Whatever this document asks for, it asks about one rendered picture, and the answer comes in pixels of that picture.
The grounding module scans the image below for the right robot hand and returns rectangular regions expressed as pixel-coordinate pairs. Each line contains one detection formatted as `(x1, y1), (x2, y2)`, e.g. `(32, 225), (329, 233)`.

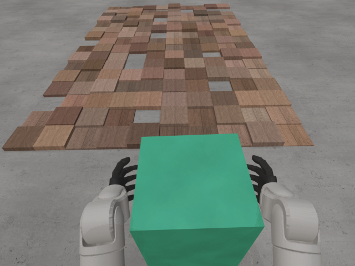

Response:
(247, 155), (277, 204)

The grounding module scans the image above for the carton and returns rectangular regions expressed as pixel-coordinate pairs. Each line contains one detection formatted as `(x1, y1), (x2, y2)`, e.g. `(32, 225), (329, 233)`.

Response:
(129, 134), (265, 266)

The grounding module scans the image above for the left robot hand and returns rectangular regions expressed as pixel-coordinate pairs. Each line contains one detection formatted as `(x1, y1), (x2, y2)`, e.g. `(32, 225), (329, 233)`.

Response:
(109, 157), (138, 201)

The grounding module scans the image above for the robot right forearm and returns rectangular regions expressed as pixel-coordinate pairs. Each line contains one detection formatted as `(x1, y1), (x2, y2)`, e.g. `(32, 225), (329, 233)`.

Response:
(260, 182), (322, 266)

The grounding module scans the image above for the robot left forearm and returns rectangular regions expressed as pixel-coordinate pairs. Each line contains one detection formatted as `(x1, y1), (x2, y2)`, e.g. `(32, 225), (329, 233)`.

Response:
(79, 185), (130, 266)

